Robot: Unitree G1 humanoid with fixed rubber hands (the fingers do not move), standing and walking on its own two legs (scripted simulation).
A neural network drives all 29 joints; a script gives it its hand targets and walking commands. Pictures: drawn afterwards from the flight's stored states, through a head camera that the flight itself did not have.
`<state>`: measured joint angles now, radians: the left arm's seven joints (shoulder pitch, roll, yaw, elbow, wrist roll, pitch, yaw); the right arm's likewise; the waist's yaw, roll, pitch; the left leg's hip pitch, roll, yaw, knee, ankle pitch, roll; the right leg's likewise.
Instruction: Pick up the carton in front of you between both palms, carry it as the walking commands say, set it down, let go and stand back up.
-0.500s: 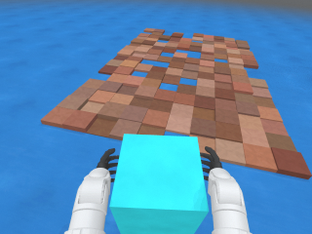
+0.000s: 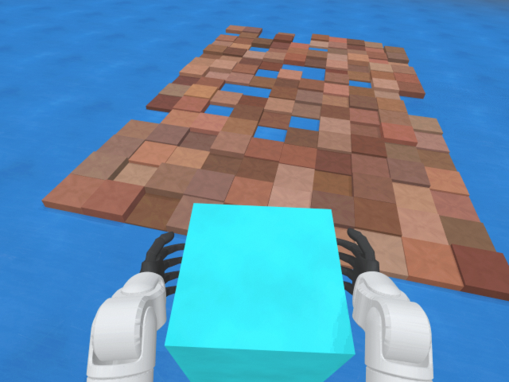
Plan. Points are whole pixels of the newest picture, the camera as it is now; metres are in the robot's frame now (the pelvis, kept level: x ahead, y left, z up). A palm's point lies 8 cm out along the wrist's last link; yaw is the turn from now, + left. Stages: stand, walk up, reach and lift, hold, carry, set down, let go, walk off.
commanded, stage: carry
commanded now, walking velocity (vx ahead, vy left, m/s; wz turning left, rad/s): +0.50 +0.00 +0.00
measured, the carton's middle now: (257, 302) +0.28 +0.00 +0.01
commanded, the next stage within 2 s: none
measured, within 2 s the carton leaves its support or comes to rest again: neither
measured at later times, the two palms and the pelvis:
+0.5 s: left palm (217, 167) +0.56 +0.10 +0.06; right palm (351, 171) +0.57 -0.20 +0.06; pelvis +0.30 -0.05 -0.01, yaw +1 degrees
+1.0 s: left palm (224, 82) +0.92 +0.12 +0.10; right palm (325, 84) +0.91 -0.18 +0.12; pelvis +0.63 -0.01 -0.01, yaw -3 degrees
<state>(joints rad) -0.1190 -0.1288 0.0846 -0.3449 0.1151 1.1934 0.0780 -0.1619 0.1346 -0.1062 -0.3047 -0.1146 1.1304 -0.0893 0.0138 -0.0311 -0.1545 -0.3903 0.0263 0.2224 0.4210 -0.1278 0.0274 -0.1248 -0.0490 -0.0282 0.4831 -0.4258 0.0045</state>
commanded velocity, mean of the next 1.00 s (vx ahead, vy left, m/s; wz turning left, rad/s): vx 0.50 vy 0.00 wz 0.00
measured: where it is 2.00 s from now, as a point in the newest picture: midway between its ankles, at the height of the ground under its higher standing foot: (269, 201)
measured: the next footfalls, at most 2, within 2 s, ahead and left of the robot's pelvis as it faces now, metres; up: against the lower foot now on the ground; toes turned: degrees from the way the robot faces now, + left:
right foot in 0.40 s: +0.41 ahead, -0.13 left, +0.00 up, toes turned -13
left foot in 0.90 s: +0.75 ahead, +0.07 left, +0.00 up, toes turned +11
